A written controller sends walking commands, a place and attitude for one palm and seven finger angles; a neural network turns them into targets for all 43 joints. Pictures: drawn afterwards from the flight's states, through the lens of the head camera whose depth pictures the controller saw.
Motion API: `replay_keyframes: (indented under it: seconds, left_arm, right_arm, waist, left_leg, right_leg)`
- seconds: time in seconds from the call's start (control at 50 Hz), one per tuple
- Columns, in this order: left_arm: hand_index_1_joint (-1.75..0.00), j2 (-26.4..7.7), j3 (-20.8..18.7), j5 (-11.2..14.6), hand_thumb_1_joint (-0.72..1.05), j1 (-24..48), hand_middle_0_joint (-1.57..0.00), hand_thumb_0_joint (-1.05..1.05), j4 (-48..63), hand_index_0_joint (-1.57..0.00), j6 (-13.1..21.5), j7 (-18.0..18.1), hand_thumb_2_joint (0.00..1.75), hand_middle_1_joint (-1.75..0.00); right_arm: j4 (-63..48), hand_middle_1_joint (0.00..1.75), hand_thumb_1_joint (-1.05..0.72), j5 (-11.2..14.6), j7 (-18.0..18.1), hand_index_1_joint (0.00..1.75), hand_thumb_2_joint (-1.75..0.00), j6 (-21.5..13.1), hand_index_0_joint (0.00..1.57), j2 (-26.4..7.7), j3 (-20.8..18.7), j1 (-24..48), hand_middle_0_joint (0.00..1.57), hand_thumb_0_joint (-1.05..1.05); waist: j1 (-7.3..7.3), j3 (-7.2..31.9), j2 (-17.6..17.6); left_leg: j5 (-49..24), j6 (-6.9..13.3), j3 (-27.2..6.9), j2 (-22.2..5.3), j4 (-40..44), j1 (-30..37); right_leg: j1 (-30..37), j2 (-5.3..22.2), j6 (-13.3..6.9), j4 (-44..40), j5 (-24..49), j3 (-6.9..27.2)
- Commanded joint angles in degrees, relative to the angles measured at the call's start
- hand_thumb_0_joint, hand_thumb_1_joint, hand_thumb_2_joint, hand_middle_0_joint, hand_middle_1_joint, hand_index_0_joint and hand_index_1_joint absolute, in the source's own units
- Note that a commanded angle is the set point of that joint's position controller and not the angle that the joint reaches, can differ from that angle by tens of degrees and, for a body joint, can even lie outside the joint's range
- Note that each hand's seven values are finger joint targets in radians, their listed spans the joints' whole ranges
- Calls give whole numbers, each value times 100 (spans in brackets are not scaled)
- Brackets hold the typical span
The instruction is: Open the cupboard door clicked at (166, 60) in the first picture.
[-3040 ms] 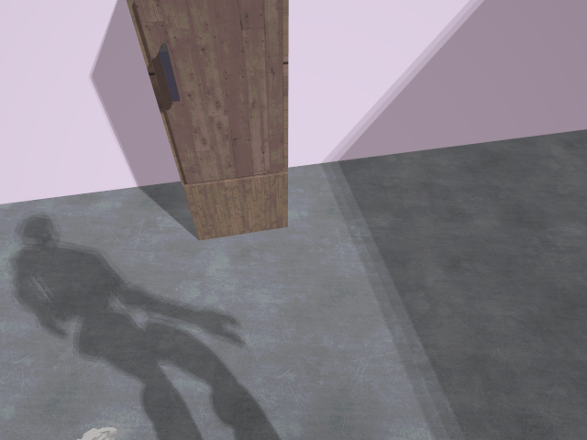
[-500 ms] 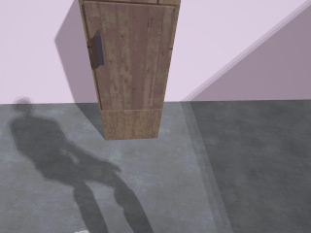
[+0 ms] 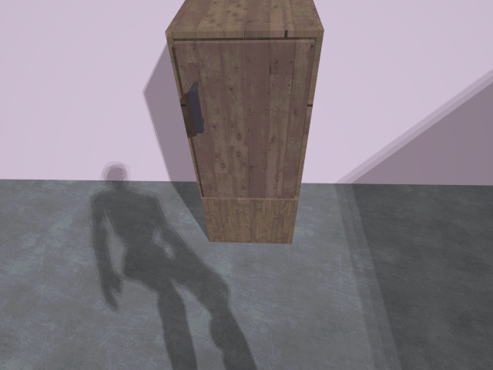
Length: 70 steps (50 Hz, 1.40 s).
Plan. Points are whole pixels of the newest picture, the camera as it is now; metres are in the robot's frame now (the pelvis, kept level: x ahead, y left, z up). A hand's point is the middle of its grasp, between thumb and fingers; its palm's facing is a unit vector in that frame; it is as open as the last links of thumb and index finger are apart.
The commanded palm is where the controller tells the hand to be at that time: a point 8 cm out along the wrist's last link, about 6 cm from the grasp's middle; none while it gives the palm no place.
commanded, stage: take the last steps up to it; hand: left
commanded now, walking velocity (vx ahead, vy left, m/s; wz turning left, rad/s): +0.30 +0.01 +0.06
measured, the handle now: (198, 107) +0.78 +0.21 +0.01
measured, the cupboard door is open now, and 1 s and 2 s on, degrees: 0 0 0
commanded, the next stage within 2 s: come to a stop and stand still in 0.50 s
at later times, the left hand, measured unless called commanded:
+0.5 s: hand out of the picture +0.13 +0.24 -0.18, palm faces +0.06 -0.98 -0.17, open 7.4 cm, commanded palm none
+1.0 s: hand (166, 292) +0.31 +0.22 -0.17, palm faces +0.05 -0.98 -0.21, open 7.3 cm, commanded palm none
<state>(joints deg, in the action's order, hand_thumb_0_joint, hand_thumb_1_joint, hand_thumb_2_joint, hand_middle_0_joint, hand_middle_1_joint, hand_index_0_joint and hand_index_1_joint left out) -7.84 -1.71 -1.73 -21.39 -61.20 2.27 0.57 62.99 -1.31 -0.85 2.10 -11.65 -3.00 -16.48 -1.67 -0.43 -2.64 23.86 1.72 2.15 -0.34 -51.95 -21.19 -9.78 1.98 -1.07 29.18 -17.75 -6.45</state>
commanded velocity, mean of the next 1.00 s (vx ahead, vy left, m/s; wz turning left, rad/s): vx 0.05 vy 0.01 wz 0.00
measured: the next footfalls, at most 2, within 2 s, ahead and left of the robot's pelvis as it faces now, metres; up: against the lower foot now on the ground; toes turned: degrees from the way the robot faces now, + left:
left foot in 0.30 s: +0.20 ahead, +0.17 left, +0.00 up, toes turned +10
right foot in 0.70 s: +0.31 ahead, -0.07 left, +0.00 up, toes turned -7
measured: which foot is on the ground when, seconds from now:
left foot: up 0.00-0.28, down 0.30-0.72, up 0.74-1.00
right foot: down 0.00-0.32, up 0.34-0.68, down 0.70-1.00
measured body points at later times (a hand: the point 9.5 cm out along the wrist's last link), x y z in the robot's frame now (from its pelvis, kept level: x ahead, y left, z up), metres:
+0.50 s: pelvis +0.14 +0.06 +0.00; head +0.16 +0.07 +0.45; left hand +0.13 +0.29 -0.16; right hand +0.18 -0.17 -0.15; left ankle +0.16 +0.16 -0.74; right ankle +0.12 -0.06 -0.67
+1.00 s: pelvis +0.21 +0.04 +0.00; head +0.25 +0.04 +0.45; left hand +0.30 +0.27 -0.15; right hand +0.25 -0.19 -0.16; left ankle +0.18 +0.17 -0.70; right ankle +0.27 -0.06 -0.74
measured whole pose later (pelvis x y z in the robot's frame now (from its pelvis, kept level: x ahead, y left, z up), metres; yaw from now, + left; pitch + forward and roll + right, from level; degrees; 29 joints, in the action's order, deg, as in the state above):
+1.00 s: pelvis +0.21 +0.04 +0.00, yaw +2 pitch -1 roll +1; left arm -7.8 -2.7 -1.9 -5.7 -57.0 -1.0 2.2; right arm 60.6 -0.3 1.3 2.7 -9.5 -3.3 -11.6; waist 0.4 -5.7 -0.5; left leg 27.8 -2.0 2.1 -1.0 -47.9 -19.4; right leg -18.4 3.5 -2.0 29.5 -10.5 -7.8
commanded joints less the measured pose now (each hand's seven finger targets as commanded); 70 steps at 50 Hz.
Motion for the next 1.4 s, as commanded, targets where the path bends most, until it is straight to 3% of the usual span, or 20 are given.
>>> replay_keyframes:
  seconds: [0.0, 0.18, 0.24, 0.26, 0.3, 0.32, 0.36, 0.42, 0.58, 0.66, 0.7, 0.72, 0.76, 0.9, 1.02, 1.06, 1.08, 1.14, 1.26, 1.38]
  left_arm:
    - [-30, -705, -106, 18, 90, -478, -20, 0, 24, -20, 177, 103, 90, -30]
    - [-30, -770, -167, -10, 90, -812, -20, 0, -306, -20, 194, 94, 90, -30]
    - [-30, -771, -219, 19, 90, -638, -20, 0, -329, -20, 118, 85, 90, -30]
    - [-30, -602, -193, 39, 90, -678, -20, 0, -309, -20, 93, 64, 90, -30]
    - [-30, -226, -138, 81, 90, -594, -20, 0, 8, -20, 95, 16, 90, -30]
    - [-30, -263, -135, 62, 90, -375, -20, 0, 48, -20, 64, 44, 90, -30]
    - [-30, -260, -175, 33, 90, 107, -20, 0, 35, -20, 25, -41, 90, -30]
    - [-30, -80, -164, 4, 90, -130, -20, 0, -31, -20, -96, -84, 90, -30]
    - [-30, -234, -141, 23, 90, 728, -20, 0, 398, -20, -168, -86, 90, -30]
    - [-30, -559, -132, 44, 90, 186, -20, 0, 150, -20, -60, 48, 90, -30]
    - [-30, -1121, -144, 87, 90, 239, -20, 0, 135, -20, -31, 120, 90, -30]
    - [-30, -1240, -190, 97, 90, 362, -20, 0, 177, -20, -11, 154, 90, -30]
    - [-30, -1075, -182, 85, 90, 572, -20, 0, 211, -20, -83, 229, 90, -30]
    - [-30, -1108, -355, -14, 90, 1100, -20, 0, 604, -20, -268, 268, 90, -30]
    - [-30, -1060, -350, 40, 90, 1288, -20, 0, 677, -20, -355, 197, 90, -30]
    - [-30, -556, -252, 116, 90, 1126, -20, 0, 812, -20, -454, 123, 90, -30]
    - [-30, -625, -247, 93, 90, 1261, -20, 0, 827, -20, -480, 112, 90, -30]
    - [-30, -679, -257, 28, 90, 835, -20, 0, 495, -20, -517, 66, 90, -30]
    - [-30, -507, -25, 85, 90, 748, -20, 0, 311, -20, -345, 91, 90, -30]
    - [-30, -797, 41, 99, 90, 333, -20, 0, -133, -20, -133, 173, 90, -30]
  right_arm:
    - [-549, 30, -90, -41, -68, 30, -90, -268, 20, -168, -102, 456, 20, 0]
    - [-719, 30, -90, 34, -116, 30, -90, -381, 20, 158, -33, 891, 20, 0]
    - [-471, 30, -90, 3, -36, 30, -90, -485, 20, -10, -70, 76, 20, 0]
    - [-241, 30, -90, -22, 30, 30, -90, -528, 20, -277, -125, -611, 20, 0]
    - [18, 30, -90, -33, 172, 30, -90, -527, 20, -1197, -291, -1777, 20, 0]
    - [36, 30, -90, -18, 226, 30, -90, -509, 20, -1081, -261, -1467, 20, 0]
    - [-249, 30, -90, -11, 234, 30, -90, -538, 20, -514, -140, -554, 20, 0]
    - [-309, 30, -90, -15, 259, 30, -90, -633, 20, -197, -20, -241, 20, 0]
    - [-202, 30, -90, -54, 227, 30, -90, -533, 20, -419, -83, -341, 20, 0]
    - [-87, 30, -90, 18, 258, 30, -90, -474, 20, -102, 48, -272, 20, 0]
    - [-10, 30, -90, 104, 232, 30, -90, -379, 20, 111, 78, -686, 20, 0]
    - [6, 30, -90, 114, 258, 30, -90, -262, 20, 126, 57, -732, 20, 0]
    - [3, 30, -90, 132, 306, 30, -90, -156, 20, 34, 10, -573, 20, 0]
    - [-326, 30, -90, 86, 249, 30, -90, 37, 20, 99, -84, -219, 20, 0]
    - [-369, 30, -90, 54, 210, 30, -90, -89, 20, 16, -43, -618, 20, 0]
    - [-620, 30, -90, -28, 211, 30, -90, -168, 20, -625, -101, -311, 20, 0]
    - [-798, 30, -90, -46, 235, 30, -90, -159, 20, -761, -106, 114, 20, 0]
    - [-845, 30, -90, -18, 318, 30, -90, -205, 20, -531, 8, 734, 20, 0]
    - [-492, 30, -90, 37, 316, 30, -90, -279, 20, -557, -7, 145, 20, 0]
    - [-271, 30, -90, 119, 246, 30, -90, -285, 20, -257, 91, 211, 20, 0]
  waist:
    - [66, -810, 882]
    - [-44, -799, 1187]
    - [330, -440, 873]
    - [571, -76, 243]
    - [832, 628, -1409]
    - [762, 627, -1327]
    - [497, -359, -449]
    - [149, -393, -355]
    - [203, -490, -245]
    - [-131, -153, 569]
    - [130, 239, 1136]
    - [136, 505, 1835]
    - [85, 486, 1521]
    - [103, 425, 978]
    - [367, 398, 987]
    - [230, -101, -1191]
    - [242, -349, -1242]
    - [-62, -385, -619]
    - [236, 166, -254]
    - [255, 178, 805]
  left_leg:
    - [-825, -176, -72, -539, -782, -1483]
    - [-925, -133, 468, -483, 1113, -563]
    - [-1219, -68, 740, -214, 2122, 936]
    - [-1161, -7, 533, -341, 2440, 1949]
    - [-1371, 820, -2484, -2478, 3631, 3059]
    - [-753, 916, -2403, -2534, 3828, 2694]
    - [-465, 871, -1668, -2204, 4070, 1334]
    - [-1618, 699, -585, -1713, 4096, 712]
    - [-2023, 806, -252, -1694, 3900, 1002]
    - [-2251, 68, 290, -994, 2579, 539]
    - [79, -286, 450, -357, 2097, 405]
    - [608, -339, 433, -344, 1582, 547]
    - [864, -334, 122, -332, 768, 288]
    - [483, -393, -121, -159, -69, 69]
    - [-1064, -317, 180, -167, 2508, 1423]
    - [-1011, 233, -1563, -1579, 3866, 780]
    - [-661, 640, -2027, -1916, 4294, -44]
    - [-879, 643, -1255, -1412, 4118, 51]
    - [-3342, 753, -914, -1322, 3476, 1802]
    - [-2415, -63, -309, -574, 3008, 1537]
  right_leg:
    - [88, 1532, -554, -2115, -446, 1490]
    - [39, 1423, -609, -1725, 898, 666]
    - [-260, 1119, -403, -712, 1055, 300]
    - [-595, 851, -279, 384, 1283, 92]
    - [-2255, -132, 32, 3266, -1643, -72]
    - [-2454, 108, -61, 4008, -1523, 340]
    - [-2547, 527, -27, 4179, -654, 515]
    - [-1844, 558, 83, 3331, -203, 413]
    - [-1371, 346, 151, 1219, 71, 143]
    - [427, 492, 149, -561, 2216, 488]
    - [759, 1792, -534, -572, 4686, 1452]
    - [672, 1837, -793, -622, 5276, 1547]
    - [748, 1875, -1048, -490, 6023, 1439]
    - [87, 1744, -1077, -765, 4149, 1106]
    - [-846, 1239, -491, -515, 1351, 943]
    - [-1469, 193, 132, 630, -602, 192]
    - [-1225, 0, 170, 1463, -1002, 372]
    - [-1198, 38, 119, 2503, -637, 806]
    - [-910, 119, 273, 541, -628, 512]
    - [-81, 633, -44, -825, 2099, 1086]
